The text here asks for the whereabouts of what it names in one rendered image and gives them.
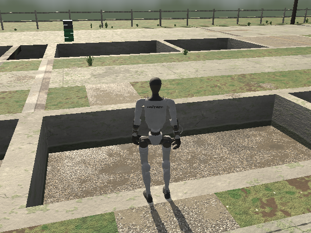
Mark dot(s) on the right robot forearm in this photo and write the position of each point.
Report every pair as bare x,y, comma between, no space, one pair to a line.
176,130

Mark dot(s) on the left robot forearm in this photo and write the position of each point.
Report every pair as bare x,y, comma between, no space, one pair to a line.
135,129

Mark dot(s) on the robot right upper arm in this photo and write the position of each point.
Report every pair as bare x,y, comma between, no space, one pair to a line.
172,111

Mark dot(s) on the right robot foot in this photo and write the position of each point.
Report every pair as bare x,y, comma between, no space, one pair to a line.
166,194

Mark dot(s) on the robot left upper arm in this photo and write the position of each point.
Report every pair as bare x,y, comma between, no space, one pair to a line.
138,110

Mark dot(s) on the robot left thigh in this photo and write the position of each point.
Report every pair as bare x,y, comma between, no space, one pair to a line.
143,150

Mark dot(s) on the robot right hand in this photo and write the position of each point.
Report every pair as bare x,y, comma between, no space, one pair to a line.
177,141

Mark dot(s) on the robot left hand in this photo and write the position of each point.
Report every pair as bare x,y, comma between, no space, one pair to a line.
134,138

